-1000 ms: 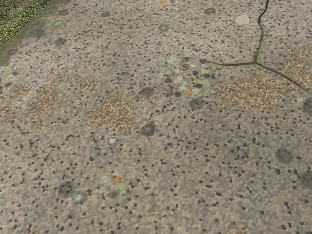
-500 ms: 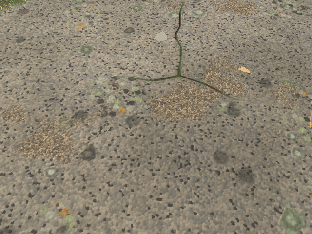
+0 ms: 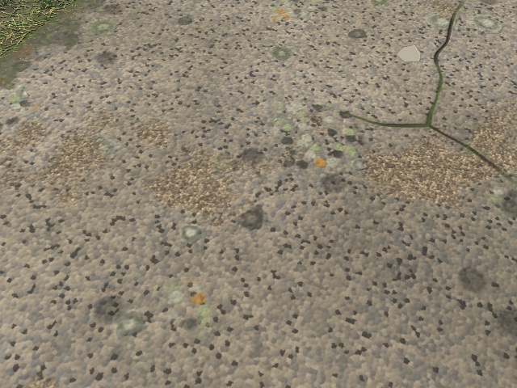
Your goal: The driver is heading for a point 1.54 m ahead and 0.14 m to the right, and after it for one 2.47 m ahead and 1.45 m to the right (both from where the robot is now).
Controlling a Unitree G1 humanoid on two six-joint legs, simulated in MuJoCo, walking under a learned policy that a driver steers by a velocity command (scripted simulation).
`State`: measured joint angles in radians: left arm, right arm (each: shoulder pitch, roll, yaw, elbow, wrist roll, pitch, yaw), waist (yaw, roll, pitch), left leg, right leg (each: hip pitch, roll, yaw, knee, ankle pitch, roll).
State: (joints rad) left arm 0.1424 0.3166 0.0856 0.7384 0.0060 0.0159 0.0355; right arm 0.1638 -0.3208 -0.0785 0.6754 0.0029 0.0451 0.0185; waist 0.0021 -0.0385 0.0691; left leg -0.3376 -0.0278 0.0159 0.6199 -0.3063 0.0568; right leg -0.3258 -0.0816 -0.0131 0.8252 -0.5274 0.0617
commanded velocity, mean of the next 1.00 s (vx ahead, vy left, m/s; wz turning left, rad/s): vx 0.36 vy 0.00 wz -0.15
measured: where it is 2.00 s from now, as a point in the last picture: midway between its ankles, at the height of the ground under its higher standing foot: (311, 249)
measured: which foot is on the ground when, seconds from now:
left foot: down 0.00-0.56, up 0.58-0.98, down 1.00-1.00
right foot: up 0.00-0.52, down 0.54-1.00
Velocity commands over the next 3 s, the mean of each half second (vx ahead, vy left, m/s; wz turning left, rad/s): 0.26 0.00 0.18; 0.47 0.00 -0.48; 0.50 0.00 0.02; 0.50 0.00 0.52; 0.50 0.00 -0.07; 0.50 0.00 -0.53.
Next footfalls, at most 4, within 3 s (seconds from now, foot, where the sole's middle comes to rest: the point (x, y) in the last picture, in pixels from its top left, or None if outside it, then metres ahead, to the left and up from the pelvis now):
0.54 right None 0.21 -0.14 -0.76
1.00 left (246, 336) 0.57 0.03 -0.76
1.44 right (358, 287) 0.71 -0.28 -0.76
1.96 left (267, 201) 1.00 -0.03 -0.76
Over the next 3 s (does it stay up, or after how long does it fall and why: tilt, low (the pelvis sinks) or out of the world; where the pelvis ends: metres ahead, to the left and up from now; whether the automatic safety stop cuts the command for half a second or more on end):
stays up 1.46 -0.08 0.00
